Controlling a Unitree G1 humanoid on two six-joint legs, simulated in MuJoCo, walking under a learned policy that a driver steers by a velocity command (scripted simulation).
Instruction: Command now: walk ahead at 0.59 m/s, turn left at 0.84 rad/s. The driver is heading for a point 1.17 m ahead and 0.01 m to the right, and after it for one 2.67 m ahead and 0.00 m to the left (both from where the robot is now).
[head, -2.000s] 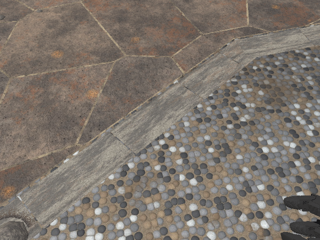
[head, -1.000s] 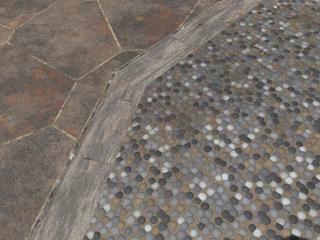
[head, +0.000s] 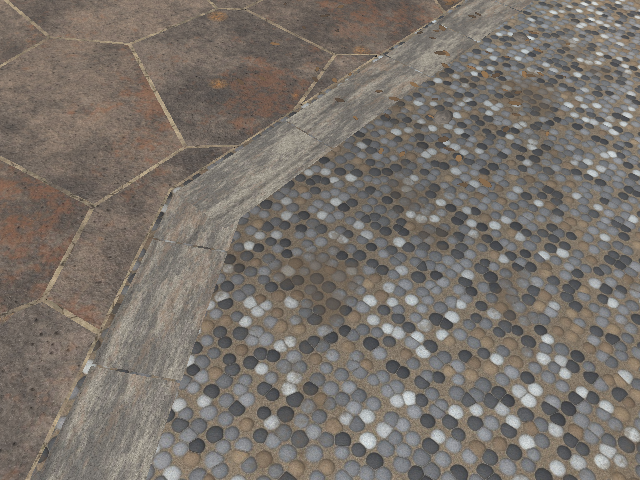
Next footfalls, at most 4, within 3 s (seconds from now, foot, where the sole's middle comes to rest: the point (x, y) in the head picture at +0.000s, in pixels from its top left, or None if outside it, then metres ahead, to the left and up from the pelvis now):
0.02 left None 0.02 0.09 -0.77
0.46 right None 0.51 0.08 -0.77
0.86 left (148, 341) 0.82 0.38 -0.77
1.30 right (268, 229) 1.20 0.12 -0.77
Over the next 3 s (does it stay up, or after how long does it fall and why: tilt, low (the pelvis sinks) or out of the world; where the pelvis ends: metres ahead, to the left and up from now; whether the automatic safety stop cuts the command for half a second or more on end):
stays up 1.50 -0.02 0.00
